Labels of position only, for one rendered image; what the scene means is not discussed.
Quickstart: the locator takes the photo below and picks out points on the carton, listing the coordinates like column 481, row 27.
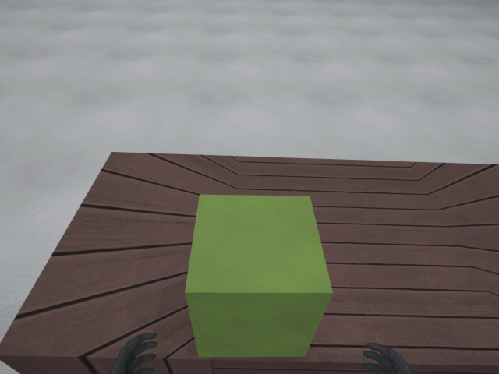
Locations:
column 257, row 283

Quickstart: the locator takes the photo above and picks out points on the left robot hand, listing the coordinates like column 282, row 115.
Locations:
column 127, row 359

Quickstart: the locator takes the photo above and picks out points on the pedestal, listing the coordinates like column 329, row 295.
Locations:
column 411, row 248

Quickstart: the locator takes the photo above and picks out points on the right robot hand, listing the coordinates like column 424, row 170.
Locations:
column 390, row 359

